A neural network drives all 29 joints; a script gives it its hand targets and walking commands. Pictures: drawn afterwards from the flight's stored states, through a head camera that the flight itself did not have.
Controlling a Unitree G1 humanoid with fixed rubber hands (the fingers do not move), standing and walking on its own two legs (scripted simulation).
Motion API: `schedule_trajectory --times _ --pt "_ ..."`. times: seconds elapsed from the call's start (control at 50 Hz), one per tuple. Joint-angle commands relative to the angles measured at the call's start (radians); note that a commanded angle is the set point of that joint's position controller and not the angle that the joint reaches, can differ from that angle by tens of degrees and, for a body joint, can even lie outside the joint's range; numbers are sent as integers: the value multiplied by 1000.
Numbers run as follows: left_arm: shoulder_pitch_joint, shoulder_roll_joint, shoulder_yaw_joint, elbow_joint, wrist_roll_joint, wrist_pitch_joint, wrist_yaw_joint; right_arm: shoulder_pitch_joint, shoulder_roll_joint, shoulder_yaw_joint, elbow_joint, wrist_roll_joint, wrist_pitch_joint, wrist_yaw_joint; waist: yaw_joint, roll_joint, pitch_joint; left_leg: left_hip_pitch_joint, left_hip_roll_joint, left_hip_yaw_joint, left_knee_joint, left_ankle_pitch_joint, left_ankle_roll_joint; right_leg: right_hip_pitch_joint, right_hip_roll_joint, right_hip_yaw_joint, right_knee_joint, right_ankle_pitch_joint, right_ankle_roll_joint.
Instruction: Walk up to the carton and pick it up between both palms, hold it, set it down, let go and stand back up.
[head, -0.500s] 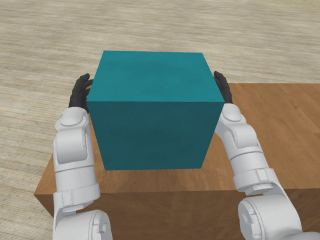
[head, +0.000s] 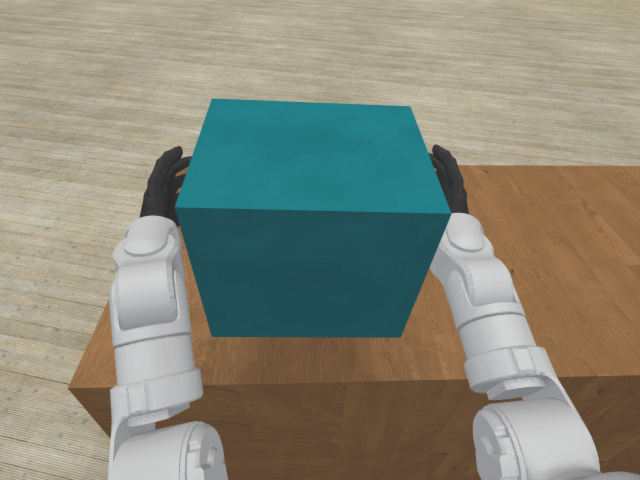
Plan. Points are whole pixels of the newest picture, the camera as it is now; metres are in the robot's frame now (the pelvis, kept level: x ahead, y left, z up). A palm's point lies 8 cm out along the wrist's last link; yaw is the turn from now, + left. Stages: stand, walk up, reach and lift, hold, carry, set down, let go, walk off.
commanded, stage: set down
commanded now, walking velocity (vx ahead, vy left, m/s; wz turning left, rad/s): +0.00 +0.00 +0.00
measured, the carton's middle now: (310, 222) +0.37 +0.00 +0.16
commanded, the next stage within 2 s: none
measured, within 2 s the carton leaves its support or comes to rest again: neither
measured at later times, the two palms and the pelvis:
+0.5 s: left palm (181, 236) +0.38 +0.16 +0.15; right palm (439, 237) +0.36 -0.18 +0.14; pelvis +0.02 +0.00 +0.00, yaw +0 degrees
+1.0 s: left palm (190, 236) +0.40 +0.15 +0.13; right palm (438, 250) +0.35 -0.18 +0.12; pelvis +0.03 +0.02 +0.00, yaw -1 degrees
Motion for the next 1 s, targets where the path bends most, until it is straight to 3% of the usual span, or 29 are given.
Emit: schedule_trajectory --times 0.0,0.12,0.28,0.42,0.56,0.64,0.82,0.98 --pt "-616 -386 -395 -34 -112 -83 -118 -762 407 321 -292 27 -158 155 -5 80 -329 -151 -67 75 -96 68 14 246 34 6 -15 67 42" --pt "-521 -390 -366 75 -68 -175 -127 -708 373 279 -237 -57 -317 167 14 40 -302 -155 -53 89 -85 90 8 265 28 -10 -10 93 43" --pt "-497 -411 -461 12 -93 -249 -90 -675 378 349 -254 -42 -418 153 14 49 -397 -110 -55 90 -30 239 -11 296 25 -10 15 278 55" --pt "-477 -423 -530 -67 -124 -273 -73 -613 387 412 -285 1 -423 135 -2 84 -452 -77 -58 70 7 375 -37 319 25 -5 36 419 61" --pt "-438 -417 -515 -22 -112 -263 -87 -543 372 393 -267 -13 -395 128 -30 82 -362 -93 -58 64 -16 318 -37 295 26 -9 17 372 60" --pt "-437 -425 -506 6 -116 -272 -87 -533 362 379 -266 -24 -399 132 -41 84 -364 -68 -52 57 -8 358 -44 270 33 -10 11 365 55" --pt "-435 -440 -511 38 -121 -310 -73 -529 359 368 -248 -31 -422 147 -23 90 -408 -4 -32 42 26 503 -65 212 48 -12 7 390 50" --pt "-467 -446 -496 106 -127 -339 -65 -528 379 338 -209 -54 -419 152 -23 89 -400 -32 -35 46 12 440 -62 201 46 -7 -1 358 50"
